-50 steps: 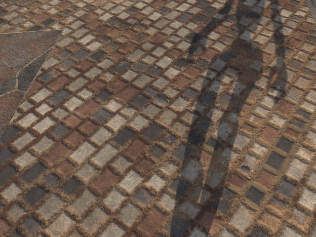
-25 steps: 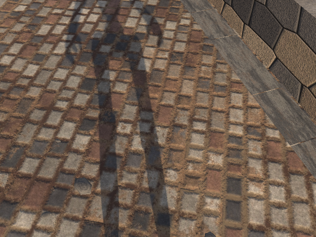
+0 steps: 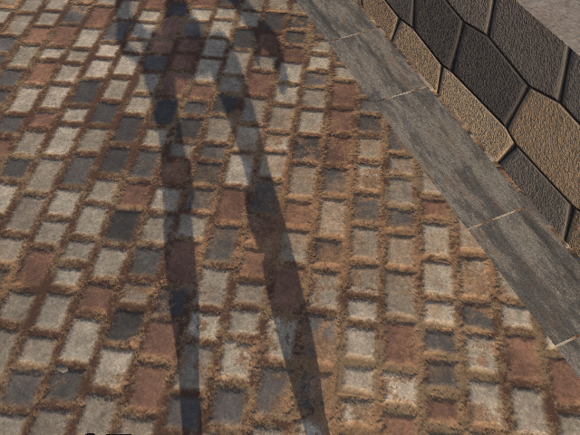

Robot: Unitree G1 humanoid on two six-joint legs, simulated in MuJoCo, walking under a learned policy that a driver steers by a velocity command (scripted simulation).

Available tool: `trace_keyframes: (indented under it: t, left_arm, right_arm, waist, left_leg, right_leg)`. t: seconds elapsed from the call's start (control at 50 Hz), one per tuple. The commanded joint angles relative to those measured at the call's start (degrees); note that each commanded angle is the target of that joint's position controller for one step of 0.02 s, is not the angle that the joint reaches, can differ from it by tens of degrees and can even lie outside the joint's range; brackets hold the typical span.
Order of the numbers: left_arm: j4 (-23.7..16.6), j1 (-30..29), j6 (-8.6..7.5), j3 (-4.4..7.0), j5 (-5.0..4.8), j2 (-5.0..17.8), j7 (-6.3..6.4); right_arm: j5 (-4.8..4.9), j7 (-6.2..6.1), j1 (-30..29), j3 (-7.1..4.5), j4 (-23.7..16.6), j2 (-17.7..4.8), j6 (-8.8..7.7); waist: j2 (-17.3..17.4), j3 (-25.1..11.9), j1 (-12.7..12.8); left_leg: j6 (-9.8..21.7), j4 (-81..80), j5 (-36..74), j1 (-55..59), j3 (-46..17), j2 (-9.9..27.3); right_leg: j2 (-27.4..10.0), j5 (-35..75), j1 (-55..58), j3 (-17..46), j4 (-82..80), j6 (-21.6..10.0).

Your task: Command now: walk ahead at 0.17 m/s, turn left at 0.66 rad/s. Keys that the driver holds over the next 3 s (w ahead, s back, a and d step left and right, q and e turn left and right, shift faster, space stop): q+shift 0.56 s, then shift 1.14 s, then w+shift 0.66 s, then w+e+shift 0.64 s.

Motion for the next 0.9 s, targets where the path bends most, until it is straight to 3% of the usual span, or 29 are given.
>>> trace_keyframes:
  t: [0.02, 0.08, 0.18, 0.2, 0.22, 0.24, 0.26, 0.28, 0.3, 0.32, 0.34, 0.4, 0.48, 0.56, 0.62, 0.66, 0.68, 0.7, 0.72, 0.74, 0.76, 0.78, 0.82, 0.9]
  left_arm:
    - [-3.4, -5.3, -1.16, 2.96, 0.10, 7.7, 1.04]
    - [-2.6, -6.5, -0.67, 3.51, -0.38, 8.4, 2.20]
    - [-0.6, -4.8, 0.72, 4.84, -2.95, 10.7, 1.70]
    - [-0.1, -4.5, 0.96, 4.89, -3.54, 10.3, 1.58]
    - [1.0, -2.0, 1.21, 4.74, -3.57, 8.8, 1.30]
    - [0.5, 0.7, 1.56, 4.69, -1.79, 8.1, 1.02]
    - [-2.8, -0.5, 1.81, 3.99, 0.09, 6.6, 1.14]
    - [-2.5, -3.1, 1.84, 4.31, -0.29, 8.7, 1.18]
    - [-3.2, -5.3, 1.68, 4.39, -1.61, 8.7, 1.42]
    - [-2.2, -4.8, 1.66, 4.45, -1.28, 8.3, 2.01]
    - [-2.0, -4.6, 1.73, 4.74, -0.62, 9.3, 2.54]
    - [-1.0, -3.9, 1.53, 4.48, -0.93, 7.7, 2.12]
    - [-0.5, -5.0, 1.41, 3.68, -1.50, 6.0, 1.68]
    - [-0.3, -4.9, 1.19, 4.06, -1.74, 7.2, 1.05]
    - [0.5, -2.2, 0.53, 4.35, -1.56, 8.3, 0.37]
    - [1.2, 0.7, 0.17, 4.60, -1.24, 8.3, -0.11]
    - [0.9, 1.1, 0.31, 5.11, -0.58, 10.3, 0.00]
    - [-0.2, -1.4, 1.02, 5.83, 0.34, 15.0, 0.47]
    - [-0.3, 0.2, 0.97, 5.83, 1.52, 14.0, 0.61]
    - [-1.6, -1.5, 0.87, 5.13, 0.74, 11.6, 0.93]
    - [-1.9, -3.1, 1.14, 4.58, -0.31, 9.7, 1.28]
    - [-2.0, -3.0, 1.37, 4.16, -1.11, 9.0, 1.50]
    - [-1.3, -1.3, 1.92, 3.62, -1.32, 8.8, 1.88]
    - [-0.6, 0.8, 2.94, 3.62, -0.99, 9.0, 1.84]
  right_arm:
    - [-0.73, -0.37, 7.8, -0.98, -3.5, -1.5, 1.94]
    - [-0.99, 1.33, 4.4, -1.02, -4.7, -1.6, 1.81]
    - [-0.99, 3.62, -0.3, -2.58, -8.2, -4.9, 3.01]
    - [-1.18, 3.56, 0.7, -3.07, -8.1, -5.2, 3.01]
    - [-1.73, 3.02, 3.3, -4.09, -7.5, -7.0, 2.87]
    - [-2.12, 1.88, 6.0, -6.36, -8.1, -14.8, 2.48]
    - [-3.71, 2.00, 4.4, -6.35, -10.3, -18.5, 1.49]
    - [-3.59, 3.15, 4.8, -5.91, -11.3, -16.1, 0.07]
    - [-2.86, 3.24, 3.2, -5.51, -11.3, -14.8, -0.87]
    - [-1.46, 2.69, 0.4, -5.12, -11.6, -12.8, -0.86]
    - [-0.72, 1.81, -2.7, -4.56, -12.4, -10.9, -0.28]
    - [-1.52, -0.02, -4.6, -4.24, -14.5, -9.4, 1.01]
    - [-1.03, -0.97, -4.0, -4.96, -15.4, -10.3, 1.88]
    - [-1.16, -0.67, -4.8, -5.09, -16.3, -10.1, 2.68]
    - [-1.29, -0.21, -6.0, -4.47, -16.8, -9.0, 2.88]
    - [-0.95, 0.05, -6.9, -3.69, -16.8, -7.8, 3.11]
    - [-1.25, 0.21, -4.9, -3.01, -16.5, -6.0, 3.15]
    - [-1.53, 0.44, -1.4, -2.29, -16.9, -3.9, 2.92]
    - [-2.16, 0.51, -3.4, -3.39, -17.5, -8.1, 2.01]
    - [-1.96, 0.63, -2.7, -4.44, -16.0, -11.4, 1.70]
    - [-1.74, 0.66, -2.9, -4.53, -14.6, -11.1, 1.97]
    - [-1.87, 0.48, -3.2, -3.98, -13.9, -9.1, 2.36]
    - [-1.51, 0.71, -3.9, -2.59, -13.9, -5.5, 2.48]
    - [-1.49, 1.00, -6.5, -0.58, -14.1, -1.6, 1.92]
  waist:
    - [-6.8, -9.0, -2.7]
    - [-6.6, -10.4, -1.8]
    - [-6.3, -8.5, -1.1]
    - [-5.1, -8.5, -1.8]
    - [-1.4, -8.7, -2.5]
    - [14.7, -6.7, -2.2]
    - [21.9, -11.6, 0.7]
    - [11.7, -17.2, -2.5]
    - [7.5, -15.1, -1.6]
    - [3.3, -12.5, 0.3]
    - [4.1, -11.7, 1.5]
    - [4.7, -13.6, 2.6]
    - [5.1, -14.1, 1.6]
    - [8.1, -12.4, 0.7]
    - [9.6, -13.4, 0.5]
    - [8.5, -12.9, 2.2]
    - [3.7, -12.7, 1.4]
    - [-12.1, -10.7, -2.5]
    - [-17.9, -9.3, -0.3]
    - [-12.0, -8.5, -0.5]
    - [-8.2, -7.4, -0.6]
    - [-6.7, -6.9, -0.1]
    - [-6.4, -6.4, 0.8]
    - [-11.8, -8.8, 2.7]
  left_leg:
    - [-0.1, -5.6, 7.8, 3.9, -0.3, 3.8]
    - [2.3, -16.8, 20.1, 8.6, 1.5, 3.2]
    - [6.7, -29.2, 17.5, 11.0, 5.8, 0.5]
    - [8.1, -33.3, 19.0, 13.9, 7.0, -1.1]
    - [10.3, -37.6, 23.1, 18.6, 5.9, -2.8]
    - [15.3, -43.7, 53.3, 25.5, -9.9, 5.8]
    - [27.1, -46.4, 51.7, 34.0, -32.3, 14.6]
    - [27.6, -49.5, 41.7, 34.7, -33.3, 15.3]
    - [25.0, -50.0, 35.6, 33.0, -29.7, 13.0]
    - [21.6, -49.7, 30.9, 30.0, -25.6, 10.0]
    - [19.9, -49.6, 29.2, 27.0, -23.5, 8.6]
    - [17.9, -48.6, 31.9, 24.0, -20.4, 4.5]
    - [17.6, -47.5, 28.3, 24.1, -23.5, 3.1]
    - [16.8, -47.4, 22.6, 21.6, -28.0, 1.7]
    - [16.3, -44.4, 26.8, 21.8, -28.6, 1.5]
    - [14.5, -41.3, 26.2, 18.5, -27.5, -0.9]
    - [12.2, -36.6, 16.5, 14.9, -24.7, -4.1]
    - [8.6, -25.6, -2.7, 6.9, -14.2, -13.3]
    - [5.2, -10.8, -10.1, 1.8, -10.2, -13.9]
    - [4.1, -3.4, -6.4, 1.3, -11.2, -11.4]
    - [3.2, -0.9, -2.8, 1.8, -10.6, -10.8]
    - [2.4, 0.6, -0.8, 1.1, -10.0, -10.8]
    - [1.5, -0.3, 1.2, 1.4, -8.1, -10.7]
    - [0.9, -20.6, 0.2, 9.1, -2.6, -6.8]
  right_leg:
    - [-18.1, 23.9, 2.1, 6.7, -11.5, -12.0]
    - [-16.6, 18.6, 3.5, 0.4, -10.4, -9.8]
    - [-19.2, 12.8, 10.3, -2.1, -3.5, -5.1]
    - [-18.3, 11.2, 10.4, -3.6, 0.7, -2.9]
    - [-15.6, 8.4, 8.9, -5.3, 8.6, -0.1]
    - [-8.5, -8.8, -2.3, -8.7, 26.9, 5.1]
    - [1.2, -32.2, -19.4, 0.1, 43.3, 8.4]
    - [1.0, -30.8, -21.2, 10.2, 48.3, 6.9]
    - [0.4, -25.8, -22.3, 11.8, 47.7, 5.1]
    - [-0.8, -20.9, -22.3, 12.7, 44.4, 4.6]
    - [-1.4, -17.3, -20.8, 13.4, 40.6, 4.6]
    - [1.3, -12.4, -15.0, 13.2, 33.1, 5.8]
    - [3.6, -10.3, -12.0, 14.7, 21.7, 7.4]
    - [4.6, -9.5, -7.9, 15.6, 15.0, 7.2]
    - [3.2, -9.1, -2.7, 14.5, 9.5, 6.0]
    - [2.0, -1.1, 5.7, 12.8, -0.8, 4.3]
    - [-4.0, 2.0, 10.5, 17.8, -4.4, 2.0]
    - [-14.8, 11.1, 13.0, 30.5, -7.8, -5.0]
    - [-22.1, 12.0, 9.9, 41.9, -10.7, -13.8]
    - [-21.1, 9.5, 8.9, 38.4, -9.2, -14.1]
    - [-17.0, 7.5, 8.2, 32.0, -7.9, -11.2]
    - [-14.3, 6.2, 9.1, 28.7, -7.3, -9.3]
    - [-11.9, 9.9, 10.4, 24.5, -7.0, -8.9]
    - [-9.7, 11.7, 13.9, 19.3, -5.9, -8.3]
